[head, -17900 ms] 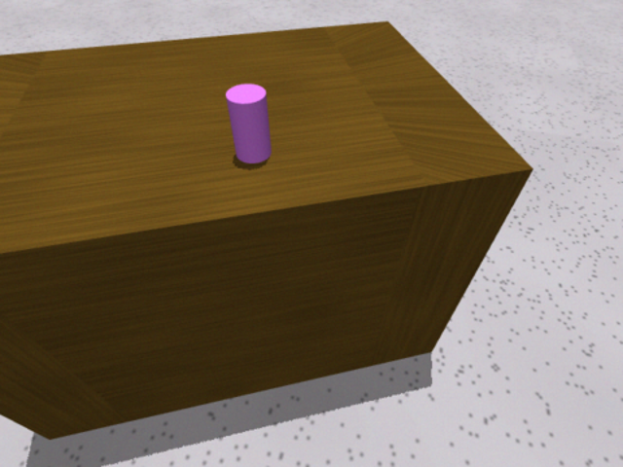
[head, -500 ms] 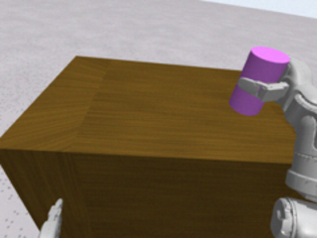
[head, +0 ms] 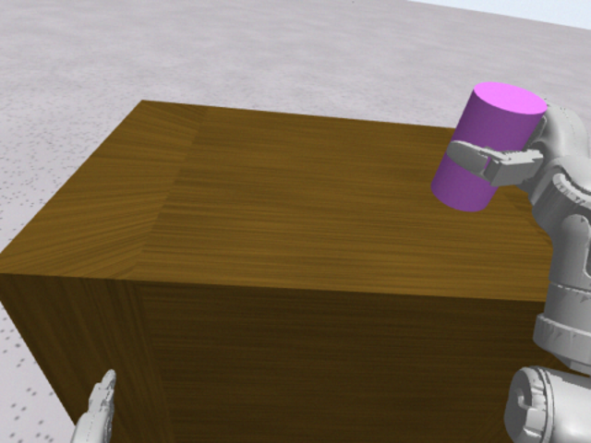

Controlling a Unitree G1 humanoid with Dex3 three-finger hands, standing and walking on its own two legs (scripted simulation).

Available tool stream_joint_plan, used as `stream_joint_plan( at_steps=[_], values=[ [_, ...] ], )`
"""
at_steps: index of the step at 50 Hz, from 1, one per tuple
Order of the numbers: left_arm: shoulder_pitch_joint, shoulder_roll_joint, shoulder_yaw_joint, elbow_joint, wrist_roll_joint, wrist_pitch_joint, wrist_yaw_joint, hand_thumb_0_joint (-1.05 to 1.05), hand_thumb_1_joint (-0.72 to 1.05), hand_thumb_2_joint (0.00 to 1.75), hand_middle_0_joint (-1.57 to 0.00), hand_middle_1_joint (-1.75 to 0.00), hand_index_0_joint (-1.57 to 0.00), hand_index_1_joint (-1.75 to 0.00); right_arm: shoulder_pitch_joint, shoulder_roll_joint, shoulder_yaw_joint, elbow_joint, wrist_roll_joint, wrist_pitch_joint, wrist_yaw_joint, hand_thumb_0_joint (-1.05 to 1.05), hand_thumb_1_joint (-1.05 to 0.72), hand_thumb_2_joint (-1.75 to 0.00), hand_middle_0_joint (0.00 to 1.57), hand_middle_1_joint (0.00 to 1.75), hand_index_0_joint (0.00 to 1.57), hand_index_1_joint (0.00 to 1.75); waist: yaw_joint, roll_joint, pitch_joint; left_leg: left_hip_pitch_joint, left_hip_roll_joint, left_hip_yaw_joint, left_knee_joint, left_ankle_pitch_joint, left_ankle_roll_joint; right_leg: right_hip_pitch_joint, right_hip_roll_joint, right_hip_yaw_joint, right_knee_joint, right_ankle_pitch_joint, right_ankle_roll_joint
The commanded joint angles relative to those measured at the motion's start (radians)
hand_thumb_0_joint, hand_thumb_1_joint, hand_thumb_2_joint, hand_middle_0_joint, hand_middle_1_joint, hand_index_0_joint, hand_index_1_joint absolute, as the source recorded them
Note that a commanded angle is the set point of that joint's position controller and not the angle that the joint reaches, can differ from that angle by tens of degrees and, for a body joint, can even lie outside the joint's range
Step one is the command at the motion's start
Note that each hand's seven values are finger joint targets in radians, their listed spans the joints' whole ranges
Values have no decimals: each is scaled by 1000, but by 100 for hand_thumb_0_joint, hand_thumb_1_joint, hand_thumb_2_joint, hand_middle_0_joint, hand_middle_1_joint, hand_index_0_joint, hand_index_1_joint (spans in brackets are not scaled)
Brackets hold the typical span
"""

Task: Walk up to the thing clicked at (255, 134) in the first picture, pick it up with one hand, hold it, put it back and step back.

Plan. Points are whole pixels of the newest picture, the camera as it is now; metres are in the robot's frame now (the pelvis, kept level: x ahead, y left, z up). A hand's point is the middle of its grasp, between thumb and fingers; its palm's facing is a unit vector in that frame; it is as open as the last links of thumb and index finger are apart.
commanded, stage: hold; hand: right
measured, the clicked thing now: (481, 150) +0.34 -0.17 +0.31
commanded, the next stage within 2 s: crouch in 0.30 s
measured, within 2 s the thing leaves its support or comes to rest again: neither
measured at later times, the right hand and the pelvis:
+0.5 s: hand (485, 139) +0.35 -0.18 +0.32, palm faces +0.18 +0.98 +0.00, open 10.0 cm; pelvis +0.00 +0.00 +0.00, yaw +0 degrees
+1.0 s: hand (449, 171) +0.42 -0.20 +0.24, palm faces +0.22 +0.97 +0.01, open 10.0 cm; pelvis -0.01 +0.00 +0.00, yaw +1 degrees
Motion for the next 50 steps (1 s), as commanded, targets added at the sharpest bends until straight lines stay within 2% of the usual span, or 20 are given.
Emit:
stream_joint_plan(
  at_steps=[1,5,7,8,9,10,12,14,15,18,19,21,23,26,30,38,42,44,47,50],
  values=[
    [-174,120,39,-179,-7,-69,8,0,-54,4,-5,-5,-5,-5,-552,-230,-39,-215,13,-96,7,0,-16,-129,124,141,129,141,1,72,-169,5,-30,52,-114,16,5,42,30,-30,-93,37,-34],
    [-182,96,15,-165,-7,-66,7,0,-54,4,-5,-5,-5,-5,-544,-226,-37,-201,13,-82,18,0,-17,-128,123,139,128,139,-12,68,-174,17,-32,57,-107,56,5,47,29,-27,-89,81,-31],
    [-181,134,54,-158,-6,-66,10,0,-54,4,-5,-5,-5,-5,-530,-226,-44,-174,13,-73,19,0,-17,-128,124,140,128,140,-1,77,-174,14,-34,60,-108,55,7,57,24,-23,-98,77,-28],
    [-229,111,24,-211,-9,-74,4,0,-53,4,-5,-5,-5,-5,-539,-213,-28,-201,15,-77,22,0,-18,-128,124,140,129,140,-7,83,-189,29,-35,62,-105,70,5,51,26,-24,-95,95,-27],
    [-150,128,54,-116,-5,-60,6,0,-54,4,-5,-5,-5,-5,-519,-239,-51,-162,11,-75,19,0,-18,-128,124,140,129,140,-2,80,-162,12,-32,59,-110,48,6,39,29,-26,-96,70,-30],
    [-219,96,6,-210,-8,-65,2,0,-54,4,-5,-6,-6,-5,-525,-237,-49,-188,11,-77,21,0,-18,-130,125,141,130,141,-13,100,-186,37,-29,59,-113,53,2,42,33,-28,-92,80,-31],
    [-158,107,42,-139,-4,-57,6,0,-53,4,-5,-6,-6,-5,-544,-262,-78,-193,14,-83,14,0,-18,-128,124,140,129,140,-6,103,-185,31,-25,52,-115,61,-1,46,37,-36,-82,81,-37],
    [-198,105,28,-222,-6,-68,2,0,-53,4,-5,-6,-6,-5,-562,-255,-67,-237,12,-89,11,0,-16,-128,124,140,129,140,1,89,-228,43,-25,51,-109,88,-1,67,38,-38,-79,103,-37],
    [-144,106,48,-136,-6,-62,2,0,-54,4,-5,-5,-6,-5,-526,-256,-87,-180,15,-89,7,0,-21,-130,126,141,130,141,-3,77,-178,21,-28,53,-102,105,1,54,35,-40,-75,119,-34],
    [-153,107,38,-179,-8,-61,0,0,-54,4,-5,-5,-5,-5,-551,-251,-71,-225,11,-95,4,0,-21,-128,125,140,130,140,2,83,-190,20,-28,53,-103,88,2,58,33,-38,-76,105,-34],
    [-137,130,68,-155,-6,-57,2,0,-55,5,-5,-5,-5,-5,-542,-257,-73,-207,7,-94,0,0,-19,-128,125,140,129,140,6,96,-168,12,-28,54,-110,52,1,45,33,-35,-86,69,-34],
    [-160,80,6,-177,-9,-56,-4,0,-52,4,-4,-6,-5,-5,-545,-225,-40,-215,6,-97,7,0,-19,-128,127,141,131,141,-4,72,-174,15,-26,51,-112,56,3,50,34,-34,-84,78,-34],
    [-180,122,53,-206,-9,-59,4,0,-53,4,-4,-5,-5,-4,-542,-234,-47,-193,4,-92,4,0,-19,-128,127,141,132,141,2,106,-181,19,-30,54,-108,55,1,49,29,-30,-85,75,-34],
    [-234,91,6,-256,-10,-63,-2,0,-53,4,-4,-5,-5,-4,-530,-210,-22,-153,-4,-93,10,0,-16,-127,126,140,131,140,-2,90,-179,26,-31,56,-108,59,2,47,27,-27,-94,80,-29],
    [-157,78,12,-173,-5,-63,-3,0,-53,4,-4,-5,-5,-4,-530,-217,-29,-68,-11,-115,11,0,-20,-129,128,142,133,142,13,79,-160,7,-30,51,-104,96,-1,46,28,-33,-88,101,-32],
    [-120,107,50,-199,5,-95,-2,0,-53,4,-5,-5,-5,-5,-618,-278,-54,62,-47,-278,2,0,-19,-132,131,146,136,146,46,83,-187,-21,-30,36,-95,65,-2,35,20,-37,-84,47,-33],
    [-108,74,22,-166,9,-109,0,0,-53,5,-5,-5,-5,-5,-680,-283,-41,151,-61,-378,1,0,-21,-132,132,145,136,145,38,59,-208,-19,-28,25,-84,66,-1,17,17,-38,-68,45,-32],
    [-144,117,59,-213,13,-119,9,0,-53,5,-5,-6,-6,-5,-733,-284,-24,175,-72,-424,-1,0,-19,-134,132,147,137,147,59,37,-263,-28,-30,23,-76,76,3,53,11,-36,-63,50,-26],
    [-136,68,9,-190,14,-118,7,0,-53,5,-5,-6,-6,-5,-746,-291,-16,248,-82,-491,4,0,-19,-134,131,147,136,147,42,29,-246,-28,-30,22,-76,59,6,17,10,-34,-62,42,-24],
    [-145,103,35,-180,20,-118,16,0,-52,4,-5,-6,-6,-5,-756,-338,-48,313,-83,-542,4,0,-15,-133,130,146,135,146,40,47,-278,-26,-31,16,-74,55,5,11,8,-34,-57,35,-27]
  ],
)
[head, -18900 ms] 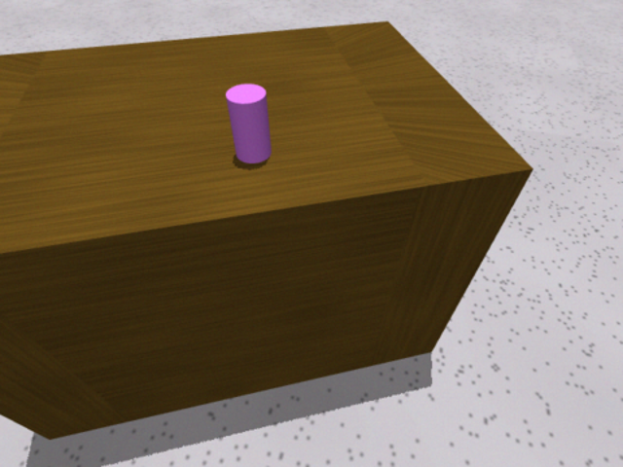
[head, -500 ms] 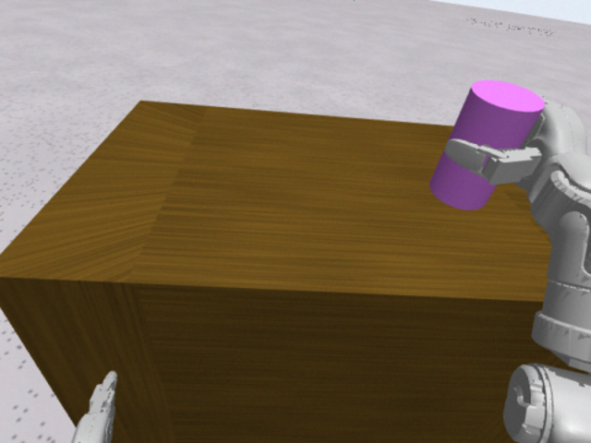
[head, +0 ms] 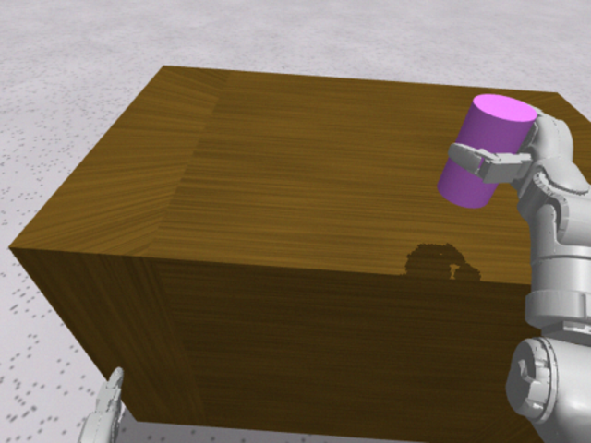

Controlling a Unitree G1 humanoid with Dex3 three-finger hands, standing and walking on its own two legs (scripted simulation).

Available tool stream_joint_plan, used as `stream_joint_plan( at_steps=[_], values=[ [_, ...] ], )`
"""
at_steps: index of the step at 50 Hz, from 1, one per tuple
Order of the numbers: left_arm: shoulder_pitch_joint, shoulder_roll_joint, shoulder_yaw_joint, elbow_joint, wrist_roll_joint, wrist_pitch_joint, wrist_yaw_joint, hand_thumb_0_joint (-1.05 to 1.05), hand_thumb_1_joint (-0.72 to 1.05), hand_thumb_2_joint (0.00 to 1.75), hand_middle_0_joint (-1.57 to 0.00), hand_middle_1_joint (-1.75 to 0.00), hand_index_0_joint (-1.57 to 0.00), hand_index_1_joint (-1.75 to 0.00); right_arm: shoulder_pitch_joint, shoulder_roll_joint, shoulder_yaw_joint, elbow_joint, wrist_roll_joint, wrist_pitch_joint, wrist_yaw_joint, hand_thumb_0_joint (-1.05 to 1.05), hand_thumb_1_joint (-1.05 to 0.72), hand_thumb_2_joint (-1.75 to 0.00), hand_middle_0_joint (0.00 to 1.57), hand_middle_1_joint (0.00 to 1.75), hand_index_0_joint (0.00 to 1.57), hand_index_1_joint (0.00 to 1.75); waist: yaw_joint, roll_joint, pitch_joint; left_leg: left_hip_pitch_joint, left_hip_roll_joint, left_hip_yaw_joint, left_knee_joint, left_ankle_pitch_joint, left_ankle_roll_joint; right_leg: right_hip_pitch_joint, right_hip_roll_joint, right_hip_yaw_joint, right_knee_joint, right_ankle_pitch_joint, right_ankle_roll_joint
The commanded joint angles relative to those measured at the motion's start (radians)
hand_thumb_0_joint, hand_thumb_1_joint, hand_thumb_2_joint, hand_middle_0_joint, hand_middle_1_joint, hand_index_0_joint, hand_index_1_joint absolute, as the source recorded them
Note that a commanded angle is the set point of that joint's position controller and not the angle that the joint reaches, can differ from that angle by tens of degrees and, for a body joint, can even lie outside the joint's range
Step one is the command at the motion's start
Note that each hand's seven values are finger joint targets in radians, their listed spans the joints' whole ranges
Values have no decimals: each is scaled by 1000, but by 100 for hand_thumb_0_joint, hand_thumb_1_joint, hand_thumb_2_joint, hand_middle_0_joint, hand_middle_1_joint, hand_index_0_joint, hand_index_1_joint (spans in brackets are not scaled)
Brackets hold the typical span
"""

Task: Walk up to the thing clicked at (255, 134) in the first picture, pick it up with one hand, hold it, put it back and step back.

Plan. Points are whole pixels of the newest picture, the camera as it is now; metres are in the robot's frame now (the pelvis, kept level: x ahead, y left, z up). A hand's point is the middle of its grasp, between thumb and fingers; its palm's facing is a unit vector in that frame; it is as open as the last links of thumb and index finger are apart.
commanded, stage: crouch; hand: right
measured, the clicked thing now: (481, 153) +0.43 -0.20 +0.23
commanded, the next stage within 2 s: lower in 1.16 s
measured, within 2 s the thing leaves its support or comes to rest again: neither
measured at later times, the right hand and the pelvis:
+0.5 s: hand (476, 146) +0.48 -0.22 +0.21, palm faces +0.25 +0.97 -0.01, open 10.0 cm; pelvis +0.02 +0.00 +0.00, yaw +1 degrees
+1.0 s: hand (473, 148) +0.51 -0.23 +0.19, palm faces +0.24 +0.97 -0.01, open 10.0 cm; pelvis +0.04 -0.01 +0.00, yaw +1 degrees
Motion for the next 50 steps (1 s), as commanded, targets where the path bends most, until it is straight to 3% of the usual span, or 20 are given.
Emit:
stream_joint_plan(
  at_steps=[1,3,10,11,12,18,20,21,25,27,28,30,32,41,43,44,47,48,49,50],
  values=[
    [-140,132,59,-178,2,-70,16,0,-52,4,-5,-5,-6,-5,-663,-309,-52,-183,3,-187,6,0,-15,-134,130,147,135,147,7,-19,-348,55,-21,34,-87,66,9,109,15,-15,-87,57,-23],
    [-129,97,23,-173,4,-66,13,0,-53,4,-5,-5,-6,-5,-653,-309,-48,-131,-2,-221,10,0,-14,-133,130,146,135,146,-5,-13,-325,58,-26,39,-85,62,12,81,12,-12,-91,58,-18],
    [-107,95,25,-185,7,-57,16,0,-53,4,-5,-5,-5,-4,-635,-346,-63,23,-13,-321,24,0,-13,-130,128,143,132,143,3,22,-316,67,-19,21,-94,58,2,31,22,-30,-86,47,-30],
    [-129,113,37,-222,6,-63,19,0,-53,4,-5,-5,-5,-4,-688,-363,-69,-51,-8,-341,24,0,-13,-130,128,144,133,144,1,6,-364,63,-22,20,-92,64,3,71,18,-28,-88,55,-29],
    [-106,128,54,-212,8,-60,22,0,-53,4,-5,-5,-6,-4,-639,-352,-62,58,-14,-344,25,0,-14,-131,128,144,133,144,18,21,-351,62,-23,21,-88,76,4,54,19,-29,-83,62,-28],
    [-59,138,56,-242,10,-49,25,0,-53,4,-5,-5,-5,-4,-700,-358,-47,-35,-7,-414,41,0,-19,-129,129,142,133,142,21,-35,-440,65,-29,28,-63,205,11,135,12,-23,-65,201,-16],
    [-40,108,40,-181,8,-40,24,0,-53,5,-5,-5,-5,-4,-629,-351,-49,73,-9,-415,43,0,-20,-128,128,142,132,142,19,-28,-354,39,-29,30,-70,179,10,90,14,-28,-67,171,-18],
    [-62,88,16,-187,8,-39,18,0,-53,5,-5,-5,-5,-4,-654,-348,-44,-3,-5,-428,46,0,-21,-127,128,141,132,141,1,-55,-381,53,-27,28,-69,179,12,97,14,-28,-72,172,-16],
    [-76,142,54,-263,10,-34,25,0,-53,4,-5,-5,-5,-4,-670,-373,-60,-38,-1,-440,51,0,-22,-128,128,141,132,141,22,-36,-469,79,-28,27,-55,271,9,153,13,-27,-49,270,-16],
    [-19,141,71,-176,9,-15,27,0,-54,5,-5,-4,-5,-4,-554,-350,-61,125,-6,-428,52,0,-24,-128,129,141,133,141,22,-1,-365,49,-30,30,-58,269,8,100,13,-28,-46,271,-18],
    [-18,141,67,-187,9,-9,24,0,-54,5,-5,-4,-5,-4,-577,-348,-61,67,0,-439,55,0,-23,-127,128,140,132,140,22,-17,-374,58,-28,28,-63,265,8,96,14,-27,-55,264,-19],
    [-80,78,9,-223,5,-9,15,0,-54,5,-5,-4,-5,-4,-621,-335,-45,37,-2,-455,60,0,-24,-128,129,141,132,141,7,-18,-393,76,-24,22,-58,276,7,93,18,-34,-46,266,-20],
    [-44,145,64,-233,5,-1,23,0,-54,5,-5,-4,-5,-4,-604,-370,-68,38,1,-456,60,0,-24,-130,130,143,134,143,23,-9,-418,79,-26,23,-56,284,7,114,15,-30,-48,275,-21],
    [-24,130,58,-239,4,30,8,0,-54,5,-5,-4,-5,-4,-646,-358,-61,-28,1,-486,65,0,-25,-130,131,143,134,143,19,-70,-440,53,-31,23,-38,340,11,162,4,-29,-26,400,-10],
    [-21,130,54,-238,3,35,5,0,-54,5,-5,-4,-5,-4,-575,-342,-63,110,-3,-478,66,0,-26,-131,131,143,135,143,25,-8,-380,56,-33,26,-45,318,10,102,7,-29,-28,346,-15],
    [-40,147,67,-270,3,34,7,0,-54,5,-5,-4,-5,-4,-679,-398,-85,-35,-2,-495,64,0,-24,-131,131,144,135,144,15,-42,-445,75,-31,22,-42,316,10,126,6,-28,-35,338,-13],
    [-7,122,41,-243,4,44,1,0,-54,4,-5,-4,-5,-4,-576,-342,-63,170,-9,-496,74,0,-23,-132,131,145,135,145,37,-2,-370,44,-35,23,-50,275,11,76,4,-28,-41,288,-16],
    [-79,112,18,-324,3,38,-1,0,-54,5,-5,-4,-5,-4,-713,-381,-68,-9,-5,-521,73,0,-21,-132,132,145,136,145,19,-43,-466,82,-27,15,-42,306,10,115,9,-33,-33,312,-16],
    [-31,124,41,-278,3,44,4,0,-54,5,-5,-4,-5,-4,-640,-397,-87,161,-15,-510,70,0,-22,-133,132,146,136,146,39,-3,-446,65,-29,14,-39,316,7,103,9,-36,-18,315,-20],
    [-6,151,65,-256,6,50,7,0,-55,5,-5,-4,-4,-4,-694,-428,-98,48,-10,-520,68,0,-21,-134,132,147,137,147,28,-44,-448,68,-28,16,-37,325,10,113,10,-34,-26,330,-16]
  ],
)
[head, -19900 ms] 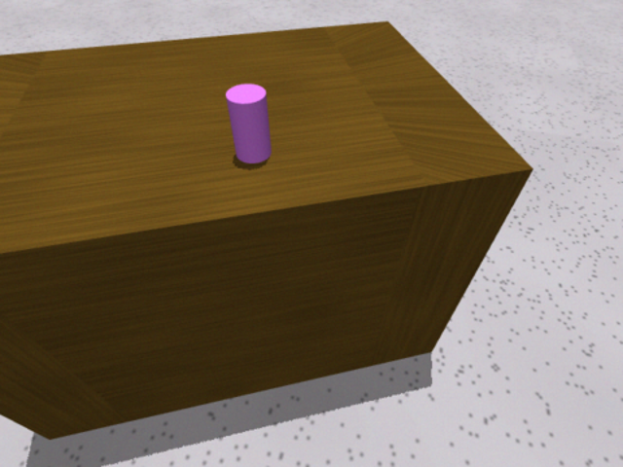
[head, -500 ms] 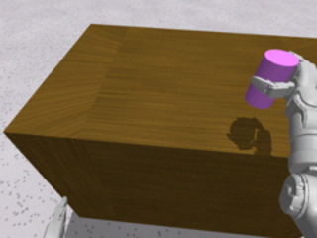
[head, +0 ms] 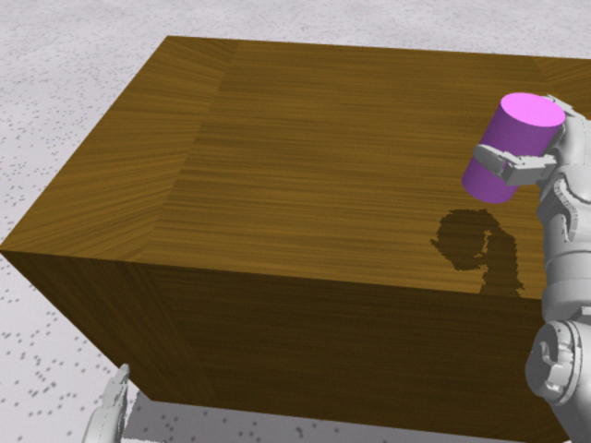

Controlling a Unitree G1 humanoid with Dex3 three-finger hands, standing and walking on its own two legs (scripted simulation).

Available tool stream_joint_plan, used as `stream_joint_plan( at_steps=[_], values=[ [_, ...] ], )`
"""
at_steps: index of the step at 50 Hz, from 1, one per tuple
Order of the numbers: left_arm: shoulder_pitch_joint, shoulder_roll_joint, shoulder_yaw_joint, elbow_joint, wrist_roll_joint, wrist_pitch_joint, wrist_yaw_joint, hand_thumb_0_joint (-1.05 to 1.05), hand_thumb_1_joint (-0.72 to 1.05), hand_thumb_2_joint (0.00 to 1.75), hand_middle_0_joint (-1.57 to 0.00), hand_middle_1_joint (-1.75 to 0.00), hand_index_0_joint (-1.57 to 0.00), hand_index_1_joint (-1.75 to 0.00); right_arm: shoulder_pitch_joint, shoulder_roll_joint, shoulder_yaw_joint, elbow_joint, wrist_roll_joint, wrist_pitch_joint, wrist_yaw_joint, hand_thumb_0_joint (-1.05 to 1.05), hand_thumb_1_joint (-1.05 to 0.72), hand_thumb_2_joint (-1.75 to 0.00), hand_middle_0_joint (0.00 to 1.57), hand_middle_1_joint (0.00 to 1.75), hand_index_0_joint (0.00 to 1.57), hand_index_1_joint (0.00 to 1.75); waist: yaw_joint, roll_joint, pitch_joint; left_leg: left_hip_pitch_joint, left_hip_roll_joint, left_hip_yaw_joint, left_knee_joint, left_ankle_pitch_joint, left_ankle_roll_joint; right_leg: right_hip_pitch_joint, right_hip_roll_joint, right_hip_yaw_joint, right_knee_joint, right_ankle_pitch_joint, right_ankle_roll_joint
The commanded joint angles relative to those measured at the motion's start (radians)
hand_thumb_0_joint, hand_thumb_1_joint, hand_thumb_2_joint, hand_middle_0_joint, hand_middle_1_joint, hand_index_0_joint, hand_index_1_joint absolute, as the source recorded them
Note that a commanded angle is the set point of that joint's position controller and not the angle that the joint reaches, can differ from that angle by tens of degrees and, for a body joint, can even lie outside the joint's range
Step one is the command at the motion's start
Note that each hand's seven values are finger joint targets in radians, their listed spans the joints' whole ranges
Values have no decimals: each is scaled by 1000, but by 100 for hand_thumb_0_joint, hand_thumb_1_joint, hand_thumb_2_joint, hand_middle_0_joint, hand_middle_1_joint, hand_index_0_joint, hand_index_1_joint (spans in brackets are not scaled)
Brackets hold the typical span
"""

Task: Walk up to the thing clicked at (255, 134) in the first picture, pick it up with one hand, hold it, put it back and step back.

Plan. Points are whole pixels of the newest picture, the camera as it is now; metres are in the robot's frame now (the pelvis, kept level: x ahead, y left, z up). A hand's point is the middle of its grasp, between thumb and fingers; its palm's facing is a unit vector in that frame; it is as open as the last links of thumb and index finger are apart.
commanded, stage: crouch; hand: right
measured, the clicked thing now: (507, 151) +0.46 -0.23 +0.18
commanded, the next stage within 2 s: lower in 0.16 s
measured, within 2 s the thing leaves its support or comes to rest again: rests again in 1.12 s
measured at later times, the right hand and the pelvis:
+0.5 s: hand (504, 150) +0.48 -0.24 +0.17, palm faces +0.26 +0.97 +0.00, open 10.0 cm; pelvis -0.01 +0.00 -0.01, yaw +1 degrees
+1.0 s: hand (490, 169) +0.50 -0.25 +0.12, palm faces +0.26 +0.97 +0.00, open 10.0 cm; pelvis +0.00 -0.01 -0.02, yaw +1 degrees
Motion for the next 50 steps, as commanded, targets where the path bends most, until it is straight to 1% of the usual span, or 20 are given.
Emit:
stream_joint_plan(
  at_steps=[1,2,3,4,6,8,15,17,20,23,25,27,30,34,36,41,42,45,47,50],
  values=[
    [-30,155,75,-162,-4,-50,11,0,-54,5,-5,-4,-5,-4,-552,-304,-45,-169,16,-106,5,0,-22,-135,133,148,138,148,27,-35,-399,139,-18,30,-24,364,19,179,21,-16,-29,378,-11],
    [-12,140,70,-136,-4,-45,8,0,-54,5,-5,-4,-5,-4,-637,-318,-41,-308,20,-124,5,0,-22,-135,134,149,138,149,12,-67,-408,135,-21,32,-25,362,20,194,19,-12,-30,389,-8],
    [-38,156,78,-168,-4,-47,10,0,-54,5,-5,-4,-5,-4,-585,-315,-47,-171,11,-121,6,0,-21,-135,133,148,138,148,23,-56,-417,122,-22,33,-23,357,21,196,14,-12,-22,406,-6],
    [-57,151,71,-170,-4,-46,10,0,-54,5,-5,-4,-4,-4,-662,-342,-47,-284,11,-135,5,0,-17,-134,132,148,137,148,14,-67,-442,122,-23,32,-23,357,21,208,13,-10,-25,401,-6],
    [-27,110,34,-110,-4,-37,4,0,-54,5,-5,-4,-5,-4,-632,-324,-32,-185,7,-143,11,0,-16,-135,132,148,137,148,13,-69,-359,88,-27,33,-30,305,24,155,11,-10,-33,345,-5],
    [-91,138,45,-195,-4,-46,8,0,-54,5,-5,-4,-5,-4,-680,-362,-53,-189,6,-158,13,0,-15,-135,131,148,136,148,26,-74,-461,99,-29,32,-25,314,23,202,6,-6,-19,374,-3],
    [-114,115,3,-164,4,-37,6,0,-56,5,-5,-4,-4,-5,-723,-392,-53,-123,-3,-193,17,0,-15,-134,129,147,135,147,22,-84,-428,95,-27,24,-33,234,20,122,14,-16,-32,235,-12],
    [-76,122,14,-126,2,-32,9,0,-55,5,-5,-4,-4,-4,-600,-351,-40,27,-2,-193,26,0,-13,-132,127,144,132,144,40,-32,-362,67,-31,28,-34,223,17,84,13,-13,-31,220,-17],
    [-105,163,36,-196,5,-37,19,0,-56,6,-5,-4,-4,-5,-696,-412,-67,-49,-4,-229,29,0,-11,-129,125,142,130,142,46,-48,-470,71,-32,26,-12,268,18,130,10,-12,-9,275,-14],
    [-43,135,12,-185,2,-25,9,0,-55,6,-5,-4,-4,-5,-639,-378,-54,35,-1,-252,37,0,-12,-131,127,144,132,144,53,-29,-419,61,-31,24,-10,265,16,83,14,-11,-3,260,-19],
    [-84,140,24,-204,3,-28,14,0,-56,6,-5,-4,-4,-5,-710,-444,-83,-35,-7,-278,29,0,-9,-128,124,141,129,141,50,-74,-478,65,-26,16,4,273,14,95,16,-18,15,261,-17],
    [-20,131,21,-137,5,-18,9,0,-55,5,-5,-4,-5,-5,-610,-385,-61,87,-3,-276,31,0,-12,-129,125,141,130,141,65,-72,-396,21,-33,23,3,248,18,67,12,-12,16,246,-14],
    [-83,157,32,-209,7,-23,12,0,-56,6,-5,-4,-4,-5,-725,-459,-84,-72,-9,-318,22,0,-13,-127,123,139,128,139,63,-105,-520,45,-34,21,30,296,19,109,8,-10,41,302,-9],
    [-46,133,15,-163,6,-14,6,0,-55,6,-5,-4,-4,-5,-591,-379,-54,78,-8,-316,27,0,-14,-126,123,139,128,139,77,-109,-457,-13,-42,30,37,254,24,78,3,-1,52,282,-5],
    [-95,150,10,-225,11,-18,7,0,-55,6,-5,-4,-4,-5,-726,-446,-73,-83,-8,-349,23,0,-16,-125,123,137,127,137,62,-171,-552,14,-37,23,51,282,27,102,3,-2,66,320,-1],
    [-34,168,42,-192,10,-7,5,0,-55,6,-5,-4,-4,-5,-570,-382,-65,83,-3,-342,33,0,-18,-128,126,141,131,141,95,-117,-504,-32,-48,36,71,323,28,111,-6,9,94,427,4],
    [-48,159,19,-224,13,-9,2,0,-56,7,-5,-4,-4,-5,-647,-415,-75,-36,-3,-357,34,0,-19,-128,126,140,130,140,84,-151,-558,-14,-46,31,79,351,30,124,-4,8,103,464,5],
    [-4,131,13,-163,12,3,-2,0,-56,6,-5,-4,-4,-5,-571,-390,-70,99,-7,-355,35,0,-19,-130,128,142,132,143,90,-123,-428,-61,-45,36,77,291,29,45,-2,4,102,369,1],
    [-86,139,3,-272,12,-8,-5,0,-56,6,-5,-4,-4,-5,-708,-429,-89,-96,-1,-383,37,0,-20,-130,128,143,132,143,78,-156,-582,-13,-45,31,94,320,30,99,-6,10,106,410,4],
    [30,176,49,-220,13,8,-4,0,-55,6,-5,-4,-4,-5,-538,-401,-85,116,-8,-359,42,0,-24,-133,130,145,134,145,104,-116,-472,-70,-52,40,102,318,30,80,-9,14,122,446,7]
  ],
)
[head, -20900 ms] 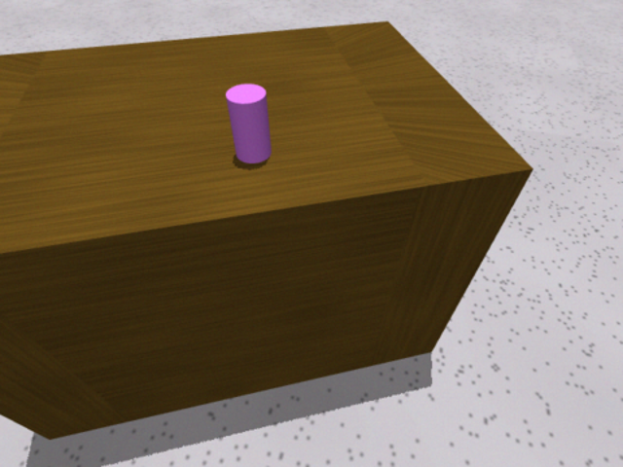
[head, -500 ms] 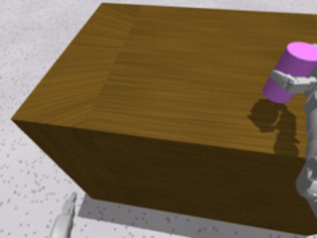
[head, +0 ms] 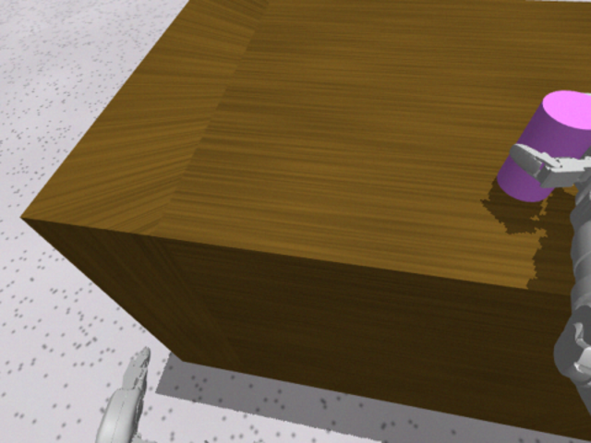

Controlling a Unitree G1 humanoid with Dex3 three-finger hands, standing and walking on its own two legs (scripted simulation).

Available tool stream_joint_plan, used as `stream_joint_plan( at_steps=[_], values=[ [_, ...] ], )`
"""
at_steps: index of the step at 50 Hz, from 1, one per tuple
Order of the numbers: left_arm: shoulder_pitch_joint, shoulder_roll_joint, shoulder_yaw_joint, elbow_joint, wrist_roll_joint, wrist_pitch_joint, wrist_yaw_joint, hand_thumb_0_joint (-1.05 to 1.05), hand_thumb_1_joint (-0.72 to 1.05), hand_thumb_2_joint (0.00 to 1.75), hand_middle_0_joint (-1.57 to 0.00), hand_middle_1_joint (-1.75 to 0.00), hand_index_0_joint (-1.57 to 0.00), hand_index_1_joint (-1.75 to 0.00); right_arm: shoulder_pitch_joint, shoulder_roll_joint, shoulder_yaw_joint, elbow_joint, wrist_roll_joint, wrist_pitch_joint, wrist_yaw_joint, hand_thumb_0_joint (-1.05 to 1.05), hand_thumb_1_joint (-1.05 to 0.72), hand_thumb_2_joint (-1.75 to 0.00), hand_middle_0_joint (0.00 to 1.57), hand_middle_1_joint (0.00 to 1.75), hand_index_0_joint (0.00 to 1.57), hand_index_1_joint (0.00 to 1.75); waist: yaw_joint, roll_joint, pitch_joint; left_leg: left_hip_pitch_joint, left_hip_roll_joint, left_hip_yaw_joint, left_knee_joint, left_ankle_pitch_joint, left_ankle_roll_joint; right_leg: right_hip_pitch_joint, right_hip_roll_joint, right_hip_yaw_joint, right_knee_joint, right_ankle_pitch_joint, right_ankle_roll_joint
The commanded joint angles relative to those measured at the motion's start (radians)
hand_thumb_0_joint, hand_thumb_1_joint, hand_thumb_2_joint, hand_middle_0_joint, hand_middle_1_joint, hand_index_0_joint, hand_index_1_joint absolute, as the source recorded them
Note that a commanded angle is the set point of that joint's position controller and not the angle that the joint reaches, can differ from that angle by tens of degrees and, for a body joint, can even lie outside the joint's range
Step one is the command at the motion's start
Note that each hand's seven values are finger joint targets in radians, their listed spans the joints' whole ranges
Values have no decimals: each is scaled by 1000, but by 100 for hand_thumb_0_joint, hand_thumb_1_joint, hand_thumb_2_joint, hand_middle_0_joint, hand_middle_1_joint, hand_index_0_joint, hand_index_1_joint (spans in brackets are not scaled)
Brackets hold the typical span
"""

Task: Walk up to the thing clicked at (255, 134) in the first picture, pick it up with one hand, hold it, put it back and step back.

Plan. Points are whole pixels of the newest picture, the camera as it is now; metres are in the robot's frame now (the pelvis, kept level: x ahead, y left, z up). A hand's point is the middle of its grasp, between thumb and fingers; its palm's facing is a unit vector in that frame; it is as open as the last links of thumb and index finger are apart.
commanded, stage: lower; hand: right
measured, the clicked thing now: (546, 150) +0.50 -0.25 +0.13
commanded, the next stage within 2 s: loosen in 0.26 s
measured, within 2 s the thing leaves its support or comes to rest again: rests again in 0.12 s
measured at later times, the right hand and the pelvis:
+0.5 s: hand (550, 151) +0.50 -0.26 +0.12, palm faces +0.28 +0.96 +0.00, open 9.9 cm; pelvis -0.01 +0.00 -0.01, yaw -1 degrees
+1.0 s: hand (553, 148) +0.50 -0.26 +0.13, palm faces +0.28 +0.96 +0.01, open 14.5 cm; pelvis -0.01 +0.00 -0.02, yaw -1 degrees
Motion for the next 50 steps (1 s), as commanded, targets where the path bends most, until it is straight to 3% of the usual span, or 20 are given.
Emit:
stream_joint_plan(
  at_steps=[1,4,5,6,7,11,14,16,18,19,20,23,27,29,32,35,40,42,45,50],
  values=[
    [72,150,85,-110,-6,-39,2,0,-56,6,-5,-4,-4,-5,-501,-274,-8,-243,29,-99,15,0,-25,-132,130,144,134,144,4,-167,-437,140,-32,42,-14,340,36,288,12,14,-42,499,10],
    [-34,185,106,-205,-3,-49,9,0,-56,6,-5,-4,-4,-5,-576,-360,-52,-286,19,-115,4,0,-24,-133,131,145,135,145,-5,-148,-502,188,-20,32,-2,357,33,260,21,4,-27,430,2],
    [5,172,105,-184,-5,-46,7,0,-56,6,-5,-4,-4,-5,-520,-309,-37,-199,20,-110,10,0,-22,-132,129,144,134,144,19,-120,-455,182,-20,32,3,357,34,211,23,4,-26,400,0],
    [9,150,85,-181,-10,-42,3,0,-56,6,-5,-4,-4,-5,-572,-317,-43,-309,26,-120,14,0,-22,-131,129,143,133,144,-6,-151,-499,196,-17,29,10,364,33,232,24,4,-27,408,-2],
    [0,139,79,-203,-10,-46,4,0,-56,6,-5,-4,-4,-5,-569,-300,-29,-268,19,-117,18,0,-22,-131,129,143,133,143,16,-150,-517,170,-19,28,10,357,31,254,24,5,-18,410,-4],
    [23,130,67,-161,-7,-35,1,0,-56,6,-5,-4,-4,-5,-524,-302,-31,-187,13,-116,19,0,-24,-131,129,143,134,143,10,-151,-434,134,-16,24,14,314,31,179,29,3,-13,341,-7],
    [-28,178,101,-240,-2,-40,10,0,-56,6,-5,-4,-4,-5,-596,-372,-64,-269,6,-131,15,0,-19,-131,128,143,132,143,13,-164,-564,163,-18,25,40,351,31,231,25,8,8,394,-4],
    [73,146,81,-155,-1,-25,0,0,-55,5,-5,-4,-4,-5,-469,-271,-26,-116,14,-116,25,0,-21,-130,127,142,132,142,25,-124,-413,108,-23,34,37,318,32,159,26,13,5,364,-3],
    [-40,160,83,-272,-1,-35,4,0,-56,6,-5,-4,-4,-5,-591,-366,-60,-233,-1,-139,15,0,-20,-130,128,143,132,143,17,-140,-533,150,-16,23,46,332,29,171,27,8,19,358,-8],
    [-34,169,89,-267,-1,-32,7,0,-57,6,-6,-4,-5,-5,-541,-338,-49,-144,-6,-128,13,0,-12,-124,128,140,133,140,26,-100,-491,143,-18,28,46,308,27,136,28,8,16,316,-13],
    [18,181,104,-240,0,-24,5,0,-51,2,-6,-5,-6,-4,-493,-328,-43,-92,-6,-121,16,0,-6,-116,126,132,129,132,31,-67,-413,125,-19,33,38,262,26,90,27,10,7,262,-15],
    [10,166,98,-283,0,-25,4,0,-50,2,-6,-5,-7,-4,-609,-342,-34,-244,-7,-140,18,0,2,-92,117,108,119,108,24,-163,-515,88,-22,32,41,232,30,188,21,13,9,267,-8],
    [57,155,86,-249,-2,-20,3,0,-51,3,-6,-5,-7,-4,-521,-308,-31,-131,6,-114,22,0,28,-60,108,86,110,87,29,-104,-414,64,-27,44,42,207,29,116,22,19,7,236,-10],
    [11,161,91,-309,1,-27,5,0,-53,5,-6,-5,-6,-5,-610,-348,-40,-247,2,-128,21,0,40,-50,96,78,98,78,19,-192,-514,61,-25,39,51,222,33,198,18,20,16,283,-2],
    [55,157,84,-274,4,-21,2,0,-54,5,-5,-5,-5,-5,-544,-302,-22,-155,-2,-114,23,0,47,-34,80,60,82,60,28,-162,-450,44,-26,42,58,228,36,155,19,21,19,294,-1],
    [12,170,93,-310,1,-24,6,0,-55,6,-5,-5,-5,-5,-551,-340,-49,-169,-4,-114,21,0,53,-28,67,50,69,50,19,-149,-510,96,-22,38,63,253,34,148,19,17,27,299,-4],
    [13,165,90,-319,2,-19,4,0,-55,5,-5,-5,-5,-5,-580,-329,-31,-182,-13,-115,15,0,47,-28,53,43,54,43,20,-144,-486,81,-25,38,54,207,32,137,21,16,17,242,-9],
    [53,169,95,-291,0,-16,5,0,-55,6,-5,-5,-5,-5,-490,-288,-23,-85,-5,-102,20,0,46,-26,47,39,48,39,39,-81,-403,67,-29,46,45,189,28,91,19,19,15,214,-13],
    [56,158,90,-300,-1,-18,5,0,-56,6,-5,-4,-4,-5,-547,-310,-25,-183,-7,-109,20,0,45,-23,39,33,40,33,27,-149,-484,79,-24,39,60,235,31,152,22,14,23,272,-8],
    [61,156,82,-295,0,-11,-2,0,-51,3,-6,-5,-6,-5,-538,-303,-32,-197,2,-107,22,0,40,-27,29,31,30,31,14,-152,-463,66,-27,45,64,243,36,151,19,23,19,314,-2]
  ],
)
